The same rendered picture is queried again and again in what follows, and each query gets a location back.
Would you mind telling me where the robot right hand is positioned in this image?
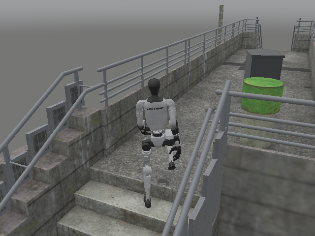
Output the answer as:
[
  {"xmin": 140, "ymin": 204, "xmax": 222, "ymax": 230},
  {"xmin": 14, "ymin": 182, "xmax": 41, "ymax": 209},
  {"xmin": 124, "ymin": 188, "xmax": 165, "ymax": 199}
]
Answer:
[{"xmin": 169, "ymin": 146, "xmax": 181, "ymax": 161}]

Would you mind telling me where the robot left hand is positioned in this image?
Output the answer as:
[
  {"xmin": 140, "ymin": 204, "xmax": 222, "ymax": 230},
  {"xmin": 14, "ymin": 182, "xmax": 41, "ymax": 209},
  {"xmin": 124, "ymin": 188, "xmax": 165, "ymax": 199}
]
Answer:
[{"xmin": 141, "ymin": 127, "xmax": 151, "ymax": 135}]

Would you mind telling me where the robot left upper arm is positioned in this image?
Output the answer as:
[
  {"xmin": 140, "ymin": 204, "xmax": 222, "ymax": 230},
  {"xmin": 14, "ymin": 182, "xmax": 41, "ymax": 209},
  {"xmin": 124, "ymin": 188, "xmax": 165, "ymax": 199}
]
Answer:
[{"xmin": 136, "ymin": 100, "xmax": 145, "ymax": 126}]

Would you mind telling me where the left robot thigh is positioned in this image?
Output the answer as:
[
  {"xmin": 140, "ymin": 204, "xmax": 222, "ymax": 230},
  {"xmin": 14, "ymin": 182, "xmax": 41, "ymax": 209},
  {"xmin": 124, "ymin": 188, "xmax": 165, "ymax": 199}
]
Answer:
[{"xmin": 141, "ymin": 139, "xmax": 152, "ymax": 176}]

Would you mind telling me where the robot left forearm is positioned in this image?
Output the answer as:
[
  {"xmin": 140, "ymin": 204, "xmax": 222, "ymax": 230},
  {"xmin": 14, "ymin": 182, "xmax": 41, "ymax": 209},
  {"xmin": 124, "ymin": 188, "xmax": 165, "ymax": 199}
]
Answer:
[{"xmin": 137, "ymin": 126, "xmax": 145, "ymax": 132}]

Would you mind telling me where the robot right forearm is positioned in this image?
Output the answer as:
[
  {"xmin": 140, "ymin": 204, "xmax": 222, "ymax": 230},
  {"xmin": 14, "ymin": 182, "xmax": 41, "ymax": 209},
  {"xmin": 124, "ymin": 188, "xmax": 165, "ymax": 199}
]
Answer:
[{"xmin": 171, "ymin": 120, "xmax": 181, "ymax": 147}]

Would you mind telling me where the robot right upper arm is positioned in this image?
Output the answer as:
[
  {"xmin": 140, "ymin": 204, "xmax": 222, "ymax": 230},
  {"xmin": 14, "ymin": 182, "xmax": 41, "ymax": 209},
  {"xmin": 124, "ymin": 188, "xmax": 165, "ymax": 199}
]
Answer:
[{"xmin": 165, "ymin": 99, "xmax": 176, "ymax": 127}]

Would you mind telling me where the robot torso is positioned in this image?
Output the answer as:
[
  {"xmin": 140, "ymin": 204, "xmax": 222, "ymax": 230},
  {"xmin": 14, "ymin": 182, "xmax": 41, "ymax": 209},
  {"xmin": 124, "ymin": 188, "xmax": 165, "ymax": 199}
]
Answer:
[{"xmin": 144, "ymin": 98, "xmax": 167, "ymax": 148}]

